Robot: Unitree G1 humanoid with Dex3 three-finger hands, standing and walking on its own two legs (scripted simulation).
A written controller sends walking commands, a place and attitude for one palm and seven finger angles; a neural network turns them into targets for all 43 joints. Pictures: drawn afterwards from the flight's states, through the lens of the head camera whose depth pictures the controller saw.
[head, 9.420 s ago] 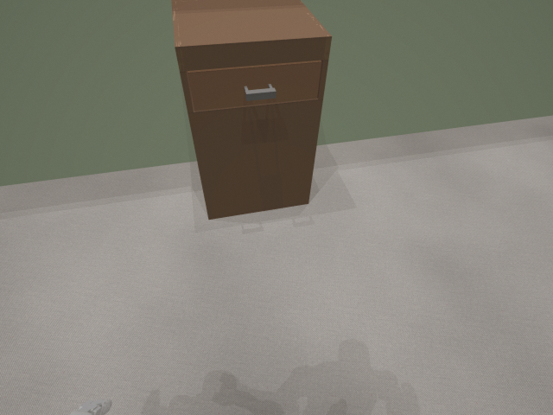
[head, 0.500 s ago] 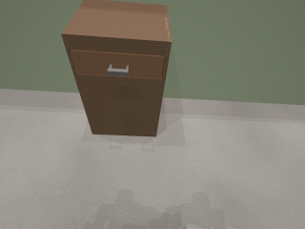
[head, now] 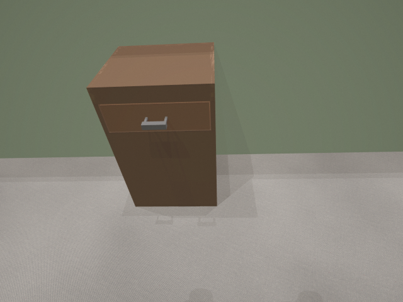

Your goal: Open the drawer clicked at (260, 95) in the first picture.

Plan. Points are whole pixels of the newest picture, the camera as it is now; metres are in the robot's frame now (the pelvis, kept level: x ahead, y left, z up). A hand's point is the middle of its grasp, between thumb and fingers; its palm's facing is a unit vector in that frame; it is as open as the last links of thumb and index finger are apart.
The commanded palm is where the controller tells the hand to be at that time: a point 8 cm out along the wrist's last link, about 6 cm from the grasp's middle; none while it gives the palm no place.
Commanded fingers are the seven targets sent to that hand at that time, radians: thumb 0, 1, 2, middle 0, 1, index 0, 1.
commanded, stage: take the last steps up to it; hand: left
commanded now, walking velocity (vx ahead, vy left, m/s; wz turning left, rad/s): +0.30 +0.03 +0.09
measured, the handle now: (155, 122) +0.83 +0.25 -0.12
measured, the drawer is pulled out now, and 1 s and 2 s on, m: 0.00 0.00 0.00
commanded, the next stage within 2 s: come to a stop and stand still in 0.74 s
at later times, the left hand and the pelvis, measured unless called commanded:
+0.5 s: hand out of the picture +0.00 +0.17 -0.18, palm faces +0.20 -0.97 -0.12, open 7.4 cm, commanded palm none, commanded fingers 0.00 0.90 0.90 -0.20 -0.30 -0.20 -0.30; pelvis +0.15 +0.06 -0.02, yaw +2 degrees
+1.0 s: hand (148, 216) +0.41 +0.20 -0.17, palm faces -0.01 -0.97 -0.22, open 7.4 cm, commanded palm none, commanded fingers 0.00 0.90 0.90 -0.20 -0.30 -0.20 -0.30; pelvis +0.30 +0.03 -0.02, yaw +1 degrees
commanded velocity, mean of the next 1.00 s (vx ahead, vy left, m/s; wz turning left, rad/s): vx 0.14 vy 0.01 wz -0.01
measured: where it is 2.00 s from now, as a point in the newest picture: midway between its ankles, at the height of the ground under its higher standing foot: outside the picture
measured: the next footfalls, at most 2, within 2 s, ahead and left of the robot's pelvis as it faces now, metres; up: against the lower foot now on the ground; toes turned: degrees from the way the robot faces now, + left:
left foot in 0.44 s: +0.24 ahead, +0.16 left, +0.00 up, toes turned +9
right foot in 0.92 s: +0.41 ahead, -0.07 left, +0.00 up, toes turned -6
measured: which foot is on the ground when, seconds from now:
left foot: up 0.00-0.42, down 0.44-0.92, up 0.94-1.00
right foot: down 0.00-0.44, up 0.46-0.90, down 0.92-1.00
